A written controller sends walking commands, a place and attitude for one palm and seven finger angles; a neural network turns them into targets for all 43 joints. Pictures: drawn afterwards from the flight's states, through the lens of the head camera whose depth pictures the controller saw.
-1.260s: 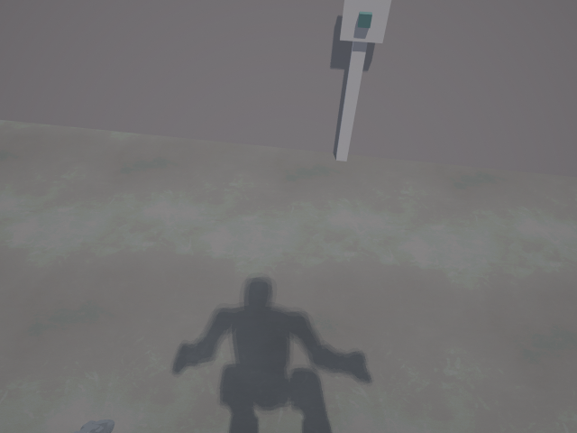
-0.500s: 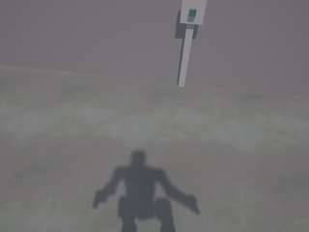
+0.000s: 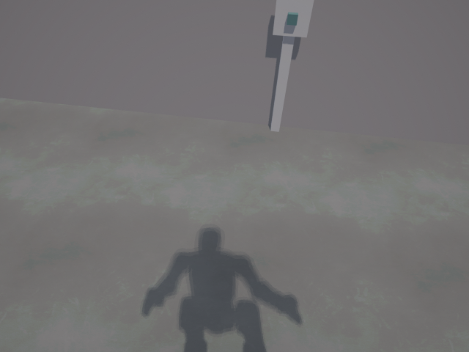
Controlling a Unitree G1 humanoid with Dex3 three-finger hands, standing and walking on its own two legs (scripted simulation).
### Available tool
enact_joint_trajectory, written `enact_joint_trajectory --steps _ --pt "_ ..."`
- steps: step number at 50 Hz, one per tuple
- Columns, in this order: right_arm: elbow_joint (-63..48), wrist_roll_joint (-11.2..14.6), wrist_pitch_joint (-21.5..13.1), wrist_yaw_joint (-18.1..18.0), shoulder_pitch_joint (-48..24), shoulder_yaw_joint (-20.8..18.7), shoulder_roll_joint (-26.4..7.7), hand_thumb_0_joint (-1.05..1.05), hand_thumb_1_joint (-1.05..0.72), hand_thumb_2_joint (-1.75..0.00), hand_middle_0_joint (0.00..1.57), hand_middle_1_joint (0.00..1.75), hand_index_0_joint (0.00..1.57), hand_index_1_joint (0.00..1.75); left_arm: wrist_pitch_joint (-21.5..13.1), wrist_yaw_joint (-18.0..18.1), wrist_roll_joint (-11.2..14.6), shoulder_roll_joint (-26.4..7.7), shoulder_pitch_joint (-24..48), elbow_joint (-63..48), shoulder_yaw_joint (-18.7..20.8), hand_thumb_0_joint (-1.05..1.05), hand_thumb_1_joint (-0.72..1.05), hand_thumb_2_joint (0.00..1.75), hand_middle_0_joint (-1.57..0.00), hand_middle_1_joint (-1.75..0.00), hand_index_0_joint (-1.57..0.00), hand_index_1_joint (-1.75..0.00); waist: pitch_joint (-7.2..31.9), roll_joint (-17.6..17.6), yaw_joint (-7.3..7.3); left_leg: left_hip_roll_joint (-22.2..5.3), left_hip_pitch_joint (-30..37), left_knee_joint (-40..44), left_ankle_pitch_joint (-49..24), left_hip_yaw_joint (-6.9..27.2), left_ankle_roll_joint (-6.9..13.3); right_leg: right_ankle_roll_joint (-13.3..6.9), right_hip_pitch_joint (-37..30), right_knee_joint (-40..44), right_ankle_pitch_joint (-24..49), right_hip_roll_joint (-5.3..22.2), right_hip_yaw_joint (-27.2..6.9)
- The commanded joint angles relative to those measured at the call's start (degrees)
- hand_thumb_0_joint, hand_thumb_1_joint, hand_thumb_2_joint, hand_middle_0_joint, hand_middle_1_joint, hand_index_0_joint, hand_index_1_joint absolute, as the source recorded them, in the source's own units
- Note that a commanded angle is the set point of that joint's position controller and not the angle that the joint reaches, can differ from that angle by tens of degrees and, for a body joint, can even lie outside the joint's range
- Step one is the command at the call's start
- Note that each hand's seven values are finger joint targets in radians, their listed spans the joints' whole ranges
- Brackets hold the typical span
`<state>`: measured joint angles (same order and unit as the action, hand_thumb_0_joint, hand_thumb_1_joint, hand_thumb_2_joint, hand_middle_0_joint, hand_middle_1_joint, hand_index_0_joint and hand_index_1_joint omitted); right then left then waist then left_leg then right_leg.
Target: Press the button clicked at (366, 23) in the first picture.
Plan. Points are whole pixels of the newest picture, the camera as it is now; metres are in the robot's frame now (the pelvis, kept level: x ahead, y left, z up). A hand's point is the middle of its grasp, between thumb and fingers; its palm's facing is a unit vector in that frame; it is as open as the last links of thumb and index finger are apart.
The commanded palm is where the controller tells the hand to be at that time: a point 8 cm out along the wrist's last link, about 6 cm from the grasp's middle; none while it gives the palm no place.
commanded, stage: look at it before walking up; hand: left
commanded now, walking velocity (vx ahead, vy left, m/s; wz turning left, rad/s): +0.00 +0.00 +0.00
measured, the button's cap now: (292, 18) +1.61 -0.20 -0.03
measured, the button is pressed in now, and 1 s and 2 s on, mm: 0 0 0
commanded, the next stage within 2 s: walk to a spot facing it in 0.18 s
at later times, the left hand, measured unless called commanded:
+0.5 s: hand out of the picture +0.06 +0.22 -0.17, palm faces -0.05 -0.96 -0.26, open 7.4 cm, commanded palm none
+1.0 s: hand out of the picture +0.15 +0.16 -0.18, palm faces -0.16 -0.97 -0.16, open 7.4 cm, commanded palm none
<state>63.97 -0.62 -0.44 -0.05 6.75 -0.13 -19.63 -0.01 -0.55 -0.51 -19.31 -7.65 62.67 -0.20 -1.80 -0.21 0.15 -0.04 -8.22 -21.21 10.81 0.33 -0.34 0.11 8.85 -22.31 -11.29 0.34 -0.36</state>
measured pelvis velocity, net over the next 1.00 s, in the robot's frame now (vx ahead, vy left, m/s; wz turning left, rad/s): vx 0.17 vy -0.02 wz -0.29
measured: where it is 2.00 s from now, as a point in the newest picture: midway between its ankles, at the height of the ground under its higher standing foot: (278, 279)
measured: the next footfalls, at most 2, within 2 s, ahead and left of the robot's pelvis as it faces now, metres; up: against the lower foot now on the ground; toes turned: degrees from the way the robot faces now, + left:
left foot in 1.06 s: +0.37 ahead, +0.07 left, +0.00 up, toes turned -12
right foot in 1.60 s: +0.47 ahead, -0.24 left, +0.00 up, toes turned -41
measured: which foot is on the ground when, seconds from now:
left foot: down 0.00-0.62, up 0.64-1.00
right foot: down 0.00-1.00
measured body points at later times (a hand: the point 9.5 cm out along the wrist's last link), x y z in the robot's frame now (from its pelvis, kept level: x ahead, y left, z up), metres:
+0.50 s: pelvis +0.02 +0.00 -0.01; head +0.02 +0.00 +0.44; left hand +0.06 +0.27 -0.15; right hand +0.07 -0.28 -0.15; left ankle +0.01 +0.12 -0.75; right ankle +0.01 -0.12 -0.74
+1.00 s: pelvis +0.17 -0.02 -0.01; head +0.20 -0.01 +0.44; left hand +0.16 +0.21 -0.16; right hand +0.24 -0.27 -0.14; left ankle +0.32 +0.08 -0.71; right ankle +0.04 -0.11 -0.75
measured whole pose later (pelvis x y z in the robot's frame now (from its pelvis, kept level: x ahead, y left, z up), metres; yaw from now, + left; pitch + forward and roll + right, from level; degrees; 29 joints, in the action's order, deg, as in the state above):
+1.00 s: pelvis +0.17 -0.02 -0.01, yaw -16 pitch +1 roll -1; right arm 54.2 -0.9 -1.0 1.5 6.0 -3.0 -10.0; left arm -2.5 0.0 -1.6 -8.6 -25.5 61.5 2.5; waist -2.5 -0.8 3.5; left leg -5.5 -31.4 -42.4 11.1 -3.7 -2.1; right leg -1.1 0.8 -21.0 -20.6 -2.0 -4.9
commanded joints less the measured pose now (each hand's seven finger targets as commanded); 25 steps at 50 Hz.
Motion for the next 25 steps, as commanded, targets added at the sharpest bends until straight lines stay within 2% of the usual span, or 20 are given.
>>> enact_joint_trajectory --steps 1,5,14,16,17,19,21,22,23,24,25 --pt "-3.6 0.2 -1.6 -0.6 -2.9 -2.1 -11.8 0.0 -0.9 -0.9 0.2 0.3 0.2 0.3 -1.6 1.1 -0.2 -12.2 2.3 -3.9 2.2 0.0 0.9 0.9 -0.2 -0.3 -0.2 -0.3 2.9 -0.7 -0.05 -6.6 0.4 3.5 -4.5 5.6 1.8 -1.8 0.3 5.0 3.3 6.8 -6.0" --pt "-3.4 0.1 -1.5 -0.6 -2.9 -2.1 -12.0 0.0 -0.9 -0.9 0.2 0.3 0.2 0.3 -1.5 1.1 -0.1 -12.2 2.2 -3.7 2.1 0.0 0.9 0.9 -0.2 -0.3 -0.2 -0.3 2.7 0.3 -0.1 -6.6 0.6 3.8 -4.1 5.7 1.8 -1.7 0.4 5.1 2.7 6.7 -6.0" --pt "-3.4 0.2 -1.6 -0.6 -2.9 -2.1 -12.1 0.0 -0.9 -0.9 0.2 0.3 0.2 0.3 -1.5 1.1 -0.2 -12.3 2.1 -3.5 2.1 0.0 0.9 0.9 -0.2 -0.3 -0.2 -0.3 3.3 -0.2 -0.09 -6.8 1.0 3.8 -5.5 5.7 1.8 -1.7 -0.3 4.9 4.6 6.7 -5.7" --pt "-2.2 -0.2 -0.7 -0.5 0.1 -0.8 -6.2 0.0 -0.9 -0.9 0.2 0.3 0.2 0.3 -0.4 1.1 -0.2 -6.6 -0.9 -2.4 1.1 0.0 0.9 0.9 -0.2 -0.3 -0.2 -0.3 3.0 -0.7 -0.08 -6.6 1.2 2.4 0.7 3.7 0.8 -1.1 1.3 4.6 -2.1 5.9 -6.4" --pt "-2.1 -0.5 -0.2 -0.4 1.8 -0.7 -4.9 0.0 -0.9 -0.9 0.2 0.3 0.2 0.3 0.3 1.0 -0.3 -5.3 -2.7 -2.3 1.0 0.0 0.9 0.9 -0.2 -0.3 -0.2 -0.3 2.1 -0.4 -0.05 -6.5 0.8 1.7 6.8 2.9 0.6 -1.2 3.3 4.3 -8.3 5.3 -7.2" --pt "-3.0 -0.7 0.2 -0.4 3.3 -1.3 -5.7 0.0 -0.9 -0.9 0.2 0.3 0.2 0.3 1.0 0.3 -0.6 -5.7 -3.7 -3.8 1.7 0.0 0.9 0.9 -0.2 -0.3 -0.2 -0.3 -1.5 0.1 -0.2 -7.1 -2.5 2.2 17.8 3.0 1.2 -1.9 7.4 3.2 -17.4 3.8 -8.4" --pt "-4.6 -0.8 0.1 -0.5 4.1 -2.3 -6.9 0.0 -0.9 -0.9 0.2 0.3 0.2 0.3 1.1 -0.4 -0.8 -5.4 -5.0 -5.6 2.4 0.0 0.9 0.9 -0.2 -0.3 -0.2 -0.3 -4.8 1.2 -0.16 -8.7 -3.7 2.7 23.6 4.6 2.4 -2.4 12.1 -0.2 -20.2 1.8 -8.5" --pt "-5.1 -0.6 -0.1 -0.6 5.3 -2.7 -7.6 0.0 -0.9 -0.9 0.2 0.3 0.2 0.3 0.9 -0.6 -0.9 -5.0 -5.7 -6.5 2.7 0.0 0.9 0.9 -0.2 -0.3 -0.2 -0.3 -4.2 2.7 -0.42 -10.4 -2.2 2.7 24.9 6.3 3.5 -2.6 14.0 -3.5 -20.0 0.7 -7.8" --pt "-5.6 -0.6 -0.5 -0.7 6.3 -3.2 -8.0 0.0 -0.9 -0.9 0.2 0.3 0.2 0.3 0.6 -0.8 -0.9 -4.0 -6.3 -7.3 2.9 0.0 0.9 0.9 -0.2 -0.3 -0.2 -0.3 -4.0 4.4 -0.64 -12.7 -0.7 3.5 25.0 8.6 5.0 -2.4 16.2 -7.7 -18.1 -0.7 -6.2" --pt "-5.9 -0.5 -0.9 -0.8 7.5 -3.7 -8.8 0.0 -0.9 -0.9 0.2 0.3 0.2 0.3 0.2 -1.0 -0.9 -2.6 -6.6 -8.1 3.0 0.0 0.9 0.9 -0.2 -0.3 -0.2 -0.3 -3.4 7.1 -1.01 -15.9 1.4 4.9 23.3 11.5 6.8 -2.0 18.1 -13.5 -14.7 -2.2 -3.0" --pt "-6.1 -0.4 -1.4 -0.9 8.1 -4.2 -9.2 0.0 -0.9 -0.9 0.2 0.3 0.2 0.3 -0.2 -1.3 -0.7 -1.2 -6.0 -9.0 3.1 0.0 0.9 0.9 -0.2 -0.3 -0.2 -0.3 -3.0 10.4 -1.13 -19.2 3.2 5.7 19.3 12.4 8.6 -1.2 19.9 -18.4 -13.6 -2.0 0.8"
